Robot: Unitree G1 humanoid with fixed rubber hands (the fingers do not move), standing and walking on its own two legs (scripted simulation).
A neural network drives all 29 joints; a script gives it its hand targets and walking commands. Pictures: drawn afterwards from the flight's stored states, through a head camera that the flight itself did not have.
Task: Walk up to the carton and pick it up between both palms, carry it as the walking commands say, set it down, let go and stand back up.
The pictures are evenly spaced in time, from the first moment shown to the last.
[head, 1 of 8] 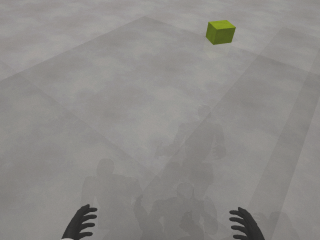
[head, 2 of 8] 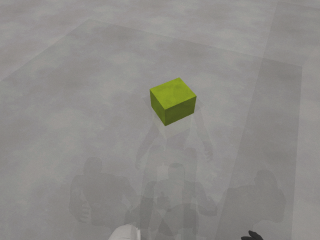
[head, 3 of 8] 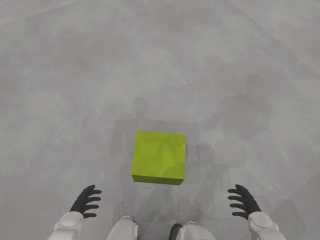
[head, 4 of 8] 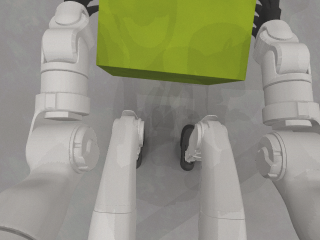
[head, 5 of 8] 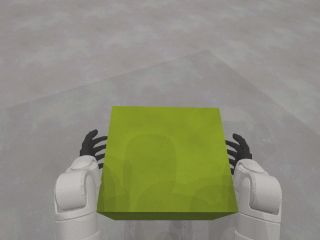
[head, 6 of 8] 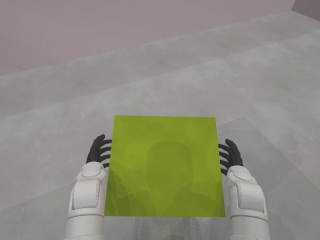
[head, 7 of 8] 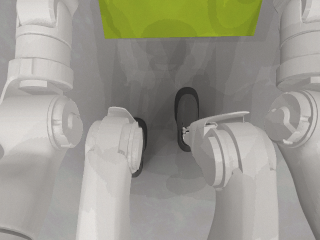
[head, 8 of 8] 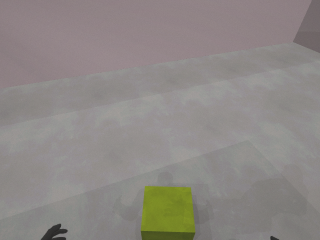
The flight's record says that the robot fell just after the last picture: no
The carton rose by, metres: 0.69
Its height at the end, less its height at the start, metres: +0.00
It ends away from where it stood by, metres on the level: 4.42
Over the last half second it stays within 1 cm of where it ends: yes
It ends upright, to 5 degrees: yes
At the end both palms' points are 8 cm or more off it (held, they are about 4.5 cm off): yes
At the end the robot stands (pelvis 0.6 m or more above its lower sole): yes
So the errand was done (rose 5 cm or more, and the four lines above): yes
